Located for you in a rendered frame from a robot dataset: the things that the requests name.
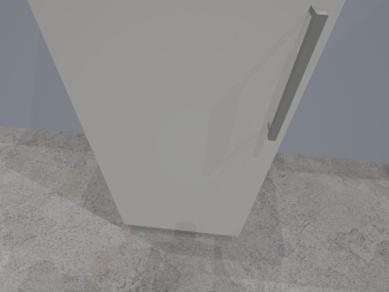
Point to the handle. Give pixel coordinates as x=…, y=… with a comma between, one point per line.
x=308, y=45

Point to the fridge door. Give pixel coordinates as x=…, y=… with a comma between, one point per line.
x=174, y=97

